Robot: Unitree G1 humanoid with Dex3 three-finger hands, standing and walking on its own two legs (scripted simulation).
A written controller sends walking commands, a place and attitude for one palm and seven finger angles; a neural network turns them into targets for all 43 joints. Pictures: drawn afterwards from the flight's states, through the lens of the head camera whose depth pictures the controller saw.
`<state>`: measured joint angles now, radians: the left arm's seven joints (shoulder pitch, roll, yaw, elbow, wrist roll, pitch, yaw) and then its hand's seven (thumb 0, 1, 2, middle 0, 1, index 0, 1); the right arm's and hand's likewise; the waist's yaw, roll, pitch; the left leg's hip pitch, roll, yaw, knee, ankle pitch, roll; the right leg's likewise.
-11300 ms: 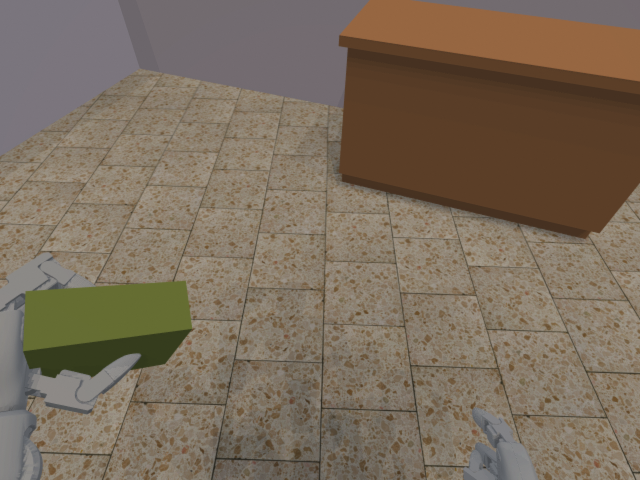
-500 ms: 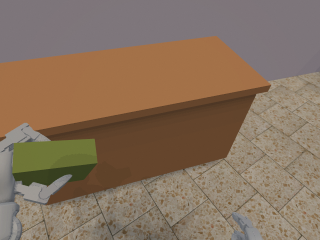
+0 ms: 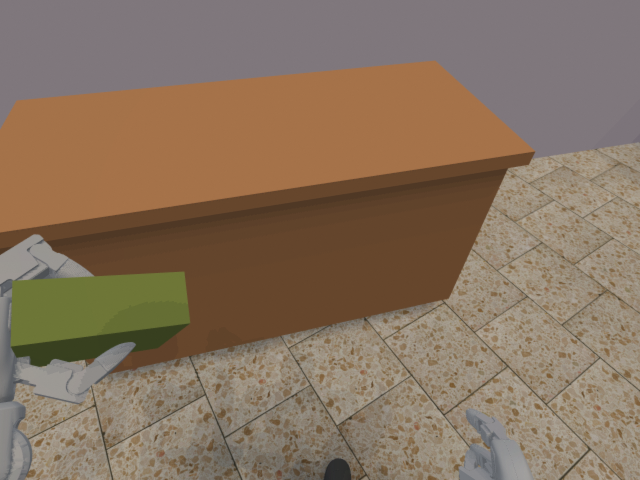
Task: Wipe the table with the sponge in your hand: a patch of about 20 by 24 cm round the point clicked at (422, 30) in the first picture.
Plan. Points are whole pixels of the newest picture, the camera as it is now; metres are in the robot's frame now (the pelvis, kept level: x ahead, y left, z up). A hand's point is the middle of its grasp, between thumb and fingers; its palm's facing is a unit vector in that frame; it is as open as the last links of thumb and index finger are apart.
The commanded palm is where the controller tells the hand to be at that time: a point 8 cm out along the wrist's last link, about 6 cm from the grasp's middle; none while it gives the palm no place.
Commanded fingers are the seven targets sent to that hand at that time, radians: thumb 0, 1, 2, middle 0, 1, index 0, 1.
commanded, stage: come to a stop and stand still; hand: left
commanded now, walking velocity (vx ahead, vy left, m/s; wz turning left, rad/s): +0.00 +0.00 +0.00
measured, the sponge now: (125, 319) +0.23 +0.20 +0.16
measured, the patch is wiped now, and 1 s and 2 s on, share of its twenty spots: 0.00 0.00 0.00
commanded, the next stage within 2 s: look again from close up in 0.60 s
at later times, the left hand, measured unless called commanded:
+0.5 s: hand (97, 397) +0.15 +0.18 +0.18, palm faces +0.33 -0.81 -0.49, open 9.1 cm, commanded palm +0.09 +0.24 +0.19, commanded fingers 0.00 0.10 1.30 -1.20 -1.60 -1.20 -1.60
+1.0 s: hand (24, 379) +0.16 +0.25 +0.17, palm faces +0.31 -0.88 -0.37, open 9.1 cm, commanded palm +0.10 +0.30 +0.19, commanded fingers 0.00 0.10 1.30 -1.20 -1.60 -1.20 -1.60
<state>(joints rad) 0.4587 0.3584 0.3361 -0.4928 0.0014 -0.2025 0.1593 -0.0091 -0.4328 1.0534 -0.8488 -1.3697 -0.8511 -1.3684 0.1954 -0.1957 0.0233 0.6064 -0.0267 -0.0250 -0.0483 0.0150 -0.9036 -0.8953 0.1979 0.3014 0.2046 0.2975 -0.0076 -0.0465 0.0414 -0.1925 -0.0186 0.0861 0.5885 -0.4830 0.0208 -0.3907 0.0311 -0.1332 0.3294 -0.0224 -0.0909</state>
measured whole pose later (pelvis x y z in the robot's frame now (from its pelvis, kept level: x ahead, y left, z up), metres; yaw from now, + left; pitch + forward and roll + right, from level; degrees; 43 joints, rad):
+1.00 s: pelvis -0.07 +0.03 +0.00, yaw -2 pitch +1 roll -1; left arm 0.44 0.37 0.35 -0.52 -0.03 -0.26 0.11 -0.01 -0.42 1.05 -0.83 -1.39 -0.84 -1.39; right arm 0.22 -0.19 0.02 0.56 -0.01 -0.11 0.03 0.01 -0.90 -0.90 0.20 0.30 0.20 0.30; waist 0.00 -0.05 0.07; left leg -0.18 -0.07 0.08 0.52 -0.35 0.09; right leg -0.35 0.01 -0.04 0.62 -0.28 -0.03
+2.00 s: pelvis +0.06 +0.17 -0.02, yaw -8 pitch -1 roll +2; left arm 0.42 0.43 0.44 -0.48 -0.02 -0.22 0.13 -0.01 -0.42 1.06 -0.83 -1.39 -0.83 -1.39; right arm 0.19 -0.19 -0.03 0.59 0.02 -0.12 -0.05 0.02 -0.91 -0.90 0.19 0.30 0.20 0.30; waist -0.01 -0.03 0.08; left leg -0.37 0.04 0.08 0.70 -0.30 -0.01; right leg -0.35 -0.06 -0.04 0.86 -0.53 0.01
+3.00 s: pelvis +0.29 +0.29 -0.01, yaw -7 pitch -1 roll +1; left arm 0.41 0.42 0.41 -0.53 -0.04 -0.20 0.14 -0.01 -0.42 1.06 -0.83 -1.39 -0.83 -1.39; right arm 0.14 -0.16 0.00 0.59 0.01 -0.09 -0.05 0.02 -0.91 -0.90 0.19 0.30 0.20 0.30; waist -0.02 -0.05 0.08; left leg -0.36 0.01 0.10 0.60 -0.22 0.03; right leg -0.40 -0.04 -0.03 0.98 -0.47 0.00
